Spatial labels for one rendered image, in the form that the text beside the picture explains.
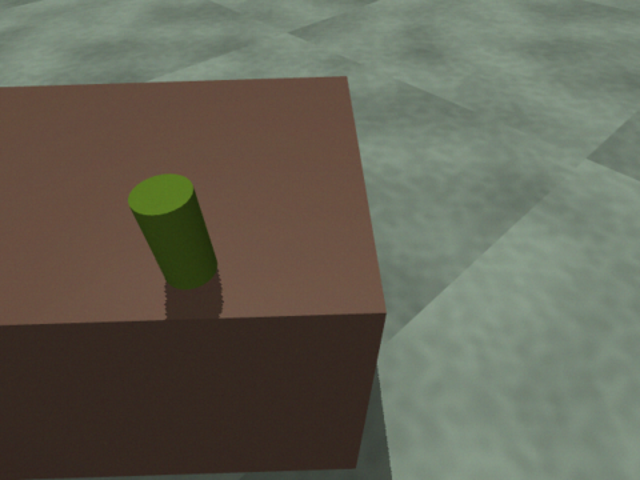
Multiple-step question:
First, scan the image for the can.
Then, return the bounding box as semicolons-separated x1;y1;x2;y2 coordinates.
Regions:
128;174;218;290

